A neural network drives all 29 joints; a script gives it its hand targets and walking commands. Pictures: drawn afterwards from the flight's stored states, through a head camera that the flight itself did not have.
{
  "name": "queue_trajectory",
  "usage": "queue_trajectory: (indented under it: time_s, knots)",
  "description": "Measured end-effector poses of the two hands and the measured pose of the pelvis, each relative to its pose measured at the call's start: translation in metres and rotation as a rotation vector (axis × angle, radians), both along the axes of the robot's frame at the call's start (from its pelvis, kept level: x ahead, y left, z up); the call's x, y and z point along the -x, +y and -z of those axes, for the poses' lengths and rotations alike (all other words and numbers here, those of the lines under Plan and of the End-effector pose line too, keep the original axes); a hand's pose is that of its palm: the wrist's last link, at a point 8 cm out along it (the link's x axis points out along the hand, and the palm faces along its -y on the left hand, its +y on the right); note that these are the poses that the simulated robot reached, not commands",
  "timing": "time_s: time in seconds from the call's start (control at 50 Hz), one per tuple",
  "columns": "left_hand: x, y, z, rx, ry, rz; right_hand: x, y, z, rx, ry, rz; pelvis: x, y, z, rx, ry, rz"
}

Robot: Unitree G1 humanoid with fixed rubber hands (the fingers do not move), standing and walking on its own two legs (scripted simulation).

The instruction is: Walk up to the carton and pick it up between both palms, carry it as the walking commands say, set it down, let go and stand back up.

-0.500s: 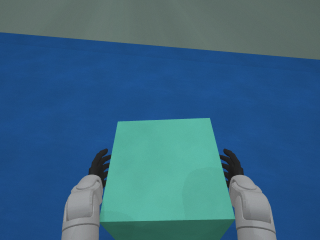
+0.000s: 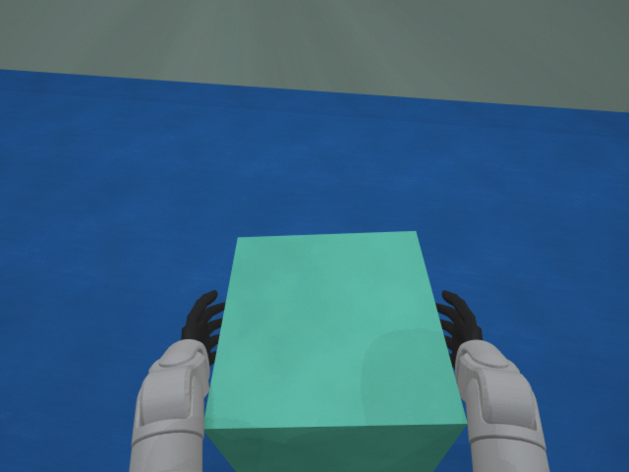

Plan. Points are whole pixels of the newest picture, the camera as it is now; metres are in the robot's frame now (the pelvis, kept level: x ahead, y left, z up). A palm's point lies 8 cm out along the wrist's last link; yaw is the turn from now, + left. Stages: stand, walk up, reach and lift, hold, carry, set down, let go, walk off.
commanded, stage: carry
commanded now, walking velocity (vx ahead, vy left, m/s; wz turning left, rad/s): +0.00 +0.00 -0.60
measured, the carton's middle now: (331, 368) +0.28 +0.00 -0.04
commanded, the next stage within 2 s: none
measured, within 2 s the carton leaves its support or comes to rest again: neither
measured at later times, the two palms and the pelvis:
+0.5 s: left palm (245, 295) +0.32 +0.11 +0.08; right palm (530, 349) +0.24 -0.21 +0.10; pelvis -0.04 +0.01 -0.02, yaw -12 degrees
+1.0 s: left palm (345, 328) +0.28 -0.02 +0.06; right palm out of the picture +0.09 -0.29 +0.07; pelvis -0.08 +0.03 -0.03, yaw -33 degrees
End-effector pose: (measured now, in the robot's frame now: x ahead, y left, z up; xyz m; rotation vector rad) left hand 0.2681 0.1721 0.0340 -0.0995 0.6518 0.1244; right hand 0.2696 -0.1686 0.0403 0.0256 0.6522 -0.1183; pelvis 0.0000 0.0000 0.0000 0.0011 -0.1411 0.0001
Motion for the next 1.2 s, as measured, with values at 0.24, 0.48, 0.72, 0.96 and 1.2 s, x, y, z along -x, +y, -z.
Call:
queue_trajectory:
  time_s: [0.24, 0.48, 0.72, 0.96, 1.2]
  knots:
    - [-0.018, -0.002, -0.023, 0.017, -0.142, 0.021, -0.007, 0.0, -0.028, -0.005, -0.143, 0.057, 0.007, -0.003, 0.024, -0.019, 0.141, 0.09]
    - [-0.046, -0.057, -0.052, 0.047, -0.04, 0.153, 0.029, -0.044, -0.055, 0.025, -0.049, 0.266, 0.033, 0.005, 0.022, -0.044, 0.202, 0.196]
    - [-0.05, -0.088, -0.06, 0.115, -0.033, 0.267, 0.076, -0.058, -0.069, -0.039, -0.072, 0.484, 0.048, 0.031, 0.01, 0.014, 0.194, 0.409]
    - [-0.025, -0.18, -0.037, 0.066, -0.013, 0.476, 0.159, -0.121, -0.037, -0.041, -0.055, 0.662, 0.072, 0.022, 0.03, -0.039, 0.203, 0.549]
    - [0.013, -0.193, -0.023, 0.121, 0.007, 0.621, 0.237, -0.103, -0.037, -0.03, -0.068, 0.844, 0.098, 0.056, 0.027, -0.072, 0.187, 0.727]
